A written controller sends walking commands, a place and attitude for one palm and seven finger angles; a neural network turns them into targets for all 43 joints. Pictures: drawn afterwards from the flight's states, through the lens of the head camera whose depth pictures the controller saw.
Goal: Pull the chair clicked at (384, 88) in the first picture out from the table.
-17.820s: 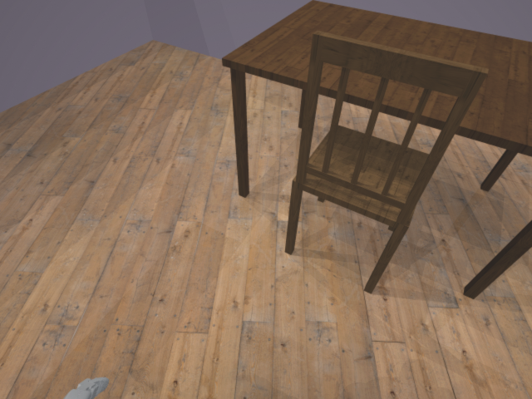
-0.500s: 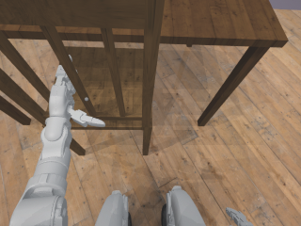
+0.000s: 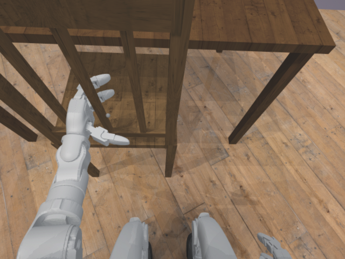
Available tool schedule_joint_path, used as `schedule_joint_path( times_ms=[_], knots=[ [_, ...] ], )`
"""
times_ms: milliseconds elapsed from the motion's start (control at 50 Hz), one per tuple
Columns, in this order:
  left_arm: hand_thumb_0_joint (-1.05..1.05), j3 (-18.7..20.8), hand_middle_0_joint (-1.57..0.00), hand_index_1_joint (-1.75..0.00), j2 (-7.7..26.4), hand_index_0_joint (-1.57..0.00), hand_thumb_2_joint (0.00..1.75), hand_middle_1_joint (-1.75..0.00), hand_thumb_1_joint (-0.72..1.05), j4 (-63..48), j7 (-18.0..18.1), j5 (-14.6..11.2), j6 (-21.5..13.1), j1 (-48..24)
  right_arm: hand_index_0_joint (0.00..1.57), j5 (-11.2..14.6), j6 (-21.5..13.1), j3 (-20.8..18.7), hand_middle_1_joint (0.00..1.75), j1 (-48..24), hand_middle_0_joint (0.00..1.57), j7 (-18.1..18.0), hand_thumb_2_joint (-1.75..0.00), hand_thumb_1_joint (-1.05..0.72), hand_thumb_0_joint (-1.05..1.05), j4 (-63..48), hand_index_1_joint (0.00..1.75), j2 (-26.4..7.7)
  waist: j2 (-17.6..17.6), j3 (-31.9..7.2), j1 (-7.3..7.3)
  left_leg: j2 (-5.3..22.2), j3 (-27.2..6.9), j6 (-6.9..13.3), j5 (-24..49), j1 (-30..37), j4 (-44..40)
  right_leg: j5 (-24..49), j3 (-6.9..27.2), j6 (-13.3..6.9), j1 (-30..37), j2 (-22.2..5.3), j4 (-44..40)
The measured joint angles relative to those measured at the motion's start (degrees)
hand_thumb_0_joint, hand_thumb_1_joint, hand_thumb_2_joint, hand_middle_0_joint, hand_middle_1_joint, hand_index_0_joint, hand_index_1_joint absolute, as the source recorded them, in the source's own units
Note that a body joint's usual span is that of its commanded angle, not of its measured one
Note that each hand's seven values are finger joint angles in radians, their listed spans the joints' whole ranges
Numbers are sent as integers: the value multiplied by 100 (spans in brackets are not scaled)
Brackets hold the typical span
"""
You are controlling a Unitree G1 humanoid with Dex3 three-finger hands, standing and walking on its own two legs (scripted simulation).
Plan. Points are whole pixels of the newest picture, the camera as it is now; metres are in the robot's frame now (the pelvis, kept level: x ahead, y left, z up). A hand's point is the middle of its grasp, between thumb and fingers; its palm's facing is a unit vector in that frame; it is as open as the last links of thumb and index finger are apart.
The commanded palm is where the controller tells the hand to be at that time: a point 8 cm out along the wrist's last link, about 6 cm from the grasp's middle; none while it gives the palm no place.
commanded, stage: hook a spindle and tug to test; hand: left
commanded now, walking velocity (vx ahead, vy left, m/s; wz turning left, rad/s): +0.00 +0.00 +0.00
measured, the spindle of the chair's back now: (91, 94) +0.46 +0.17 +0.06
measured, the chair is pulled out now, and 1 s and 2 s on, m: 0.00 0.01 0.11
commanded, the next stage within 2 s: step backward, pulling the chair out in 1.08 s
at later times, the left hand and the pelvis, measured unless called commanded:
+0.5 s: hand (108, 113) +0.44 +0.14 +0.02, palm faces -0.01 -1.00 -0.04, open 5.2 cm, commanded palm +0.41 +0.18 +0.02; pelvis +0.00 +0.00 +0.00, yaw +0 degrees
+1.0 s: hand (107, 118) +0.42 +0.14 +0.02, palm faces -0.04 -1.00 -0.03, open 4.8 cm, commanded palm +0.38 +0.19 +0.02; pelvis +0.02 +0.00 +0.01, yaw -1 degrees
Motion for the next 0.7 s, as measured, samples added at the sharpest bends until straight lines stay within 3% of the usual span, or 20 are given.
schedule_joint_path(
  times_ms=[160, 260, 380, 500, 600, 700],
  knots=[
    [-1, 44, -42, -119, -2, -40, 45, -118, -15, 127, 190, 113, -115, -104, 20, -32, -2, 11, 30, 46, 20, 17, -90, -91, 1, 58, 30, 14, -13, -15, -24, -2, 4, -2, -14, -42, 40, -20, 7, -5, -52, -2, 55],
    [-1, 45, -47, -134, 44, -45, 56, -134, 10, 139, 142, 82, -78, -127, 20, -21, 24, -1, 30, 57, 20, 17, -90, -91, 1, 74, 30, 4, -11, -6, -21, 4, 3, -8, -10, -45, 38, -16, 7, -12, -57, 5, 55],
    [-1, 40, -49, -142, 26, -46, 70, -141, 43, 83, 159, -10, 43, -56, 20, 0, 23, -21, 30, 72, 20, 18, -90, -91, 1, 54, 30, -8, 0, -17, -25, 12, 12, -13, 8, 25, -35, 5, 17, -14, 5, 17, -15],
    [0, 43, -50, -144, 29, -45, 82, -144, 71, 92, 174, 31, -47, -20, 20, -7, -2, -20, 30, 72, 20, 24, -90, -91, 1, 38, 30, -11, -33, -31, -32, 16, 10, -21, -2, 45, -54, -8, 16, -21, 20, 23, -26],
    [1, 39, -50, -145, 21, -45, 87, -144, 82, -19, 137, 16, -61, 59, 20, -7, 17, -32, 30, 50, 20, 43, -90, -91, 1, 17, 30, -19, -34, -27, -22, 19, 8, -24, -28, 54, -47, -32, 16, -23, 28, 28, -20],
    [1, 40, -49, -145, -4, -44, 85, -145, 83, -221, 109, -44, 31, 235, 20, 12, 49, -35, 30, 29, 20, 59, -90, -91, 1, -41, 30, 3, -35, -35, -20, 30, 37, -19, -47, 133, -105, -42, 45, -15, 88, 44, -69]
  ],
)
